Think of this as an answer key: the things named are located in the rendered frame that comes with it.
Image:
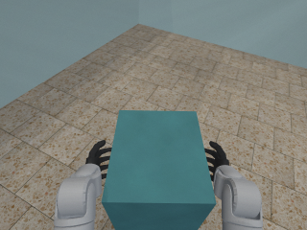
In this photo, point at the carton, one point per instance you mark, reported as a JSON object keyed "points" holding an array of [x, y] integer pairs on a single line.
{"points": [[157, 176]]}

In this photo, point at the robot right hand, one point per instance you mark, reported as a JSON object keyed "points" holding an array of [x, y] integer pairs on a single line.
{"points": [[219, 155]]}

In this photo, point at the robot right forearm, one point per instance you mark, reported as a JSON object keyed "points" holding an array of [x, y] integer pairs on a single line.
{"points": [[241, 200]]}

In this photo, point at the robot left forearm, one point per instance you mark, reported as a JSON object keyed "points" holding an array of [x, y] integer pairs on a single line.
{"points": [[75, 207]]}

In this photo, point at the robot left hand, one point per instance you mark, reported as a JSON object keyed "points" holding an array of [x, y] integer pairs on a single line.
{"points": [[94, 156]]}

